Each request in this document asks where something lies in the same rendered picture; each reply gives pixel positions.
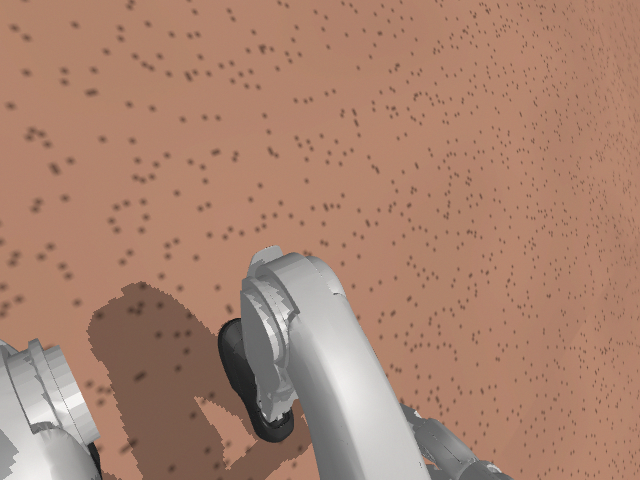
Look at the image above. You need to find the right robot hand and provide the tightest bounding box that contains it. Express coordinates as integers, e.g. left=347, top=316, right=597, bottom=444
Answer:
left=399, top=403, right=480, bottom=480

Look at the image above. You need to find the right robot arm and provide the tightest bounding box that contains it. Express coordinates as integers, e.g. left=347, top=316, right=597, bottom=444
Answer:
left=459, top=460, right=514, bottom=480

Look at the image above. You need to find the left robot foot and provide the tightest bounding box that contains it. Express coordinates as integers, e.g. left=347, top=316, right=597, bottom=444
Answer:
left=87, top=442, right=103, bottom=480

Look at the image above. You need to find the right robot foot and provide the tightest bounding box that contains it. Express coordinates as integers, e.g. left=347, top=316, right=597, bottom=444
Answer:
left=218, top=318, right=294, bottom=443

